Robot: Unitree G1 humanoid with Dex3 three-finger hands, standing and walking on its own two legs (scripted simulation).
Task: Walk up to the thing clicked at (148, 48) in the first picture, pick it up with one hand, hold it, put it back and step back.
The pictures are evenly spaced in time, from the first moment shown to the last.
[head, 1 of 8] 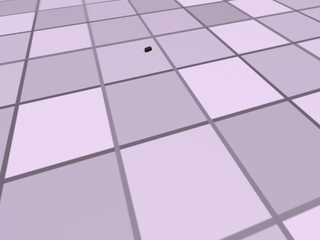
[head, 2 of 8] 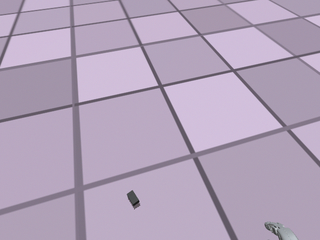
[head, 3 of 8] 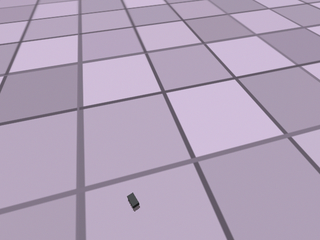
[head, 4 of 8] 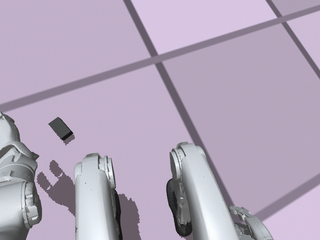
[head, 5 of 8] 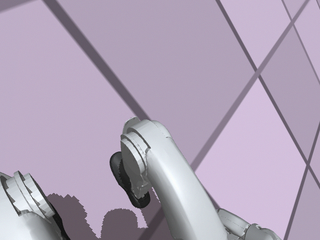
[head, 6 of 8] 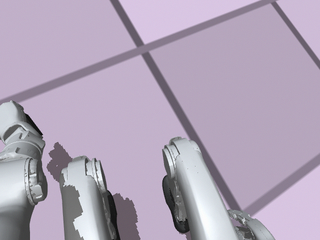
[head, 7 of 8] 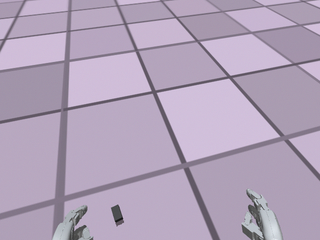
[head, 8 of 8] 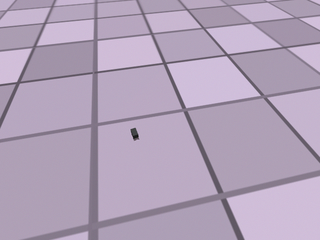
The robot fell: no
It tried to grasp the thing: yes
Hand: left
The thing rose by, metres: 0.67
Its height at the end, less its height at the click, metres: +0.00
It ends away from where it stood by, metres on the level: 0.01
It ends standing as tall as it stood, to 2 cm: yes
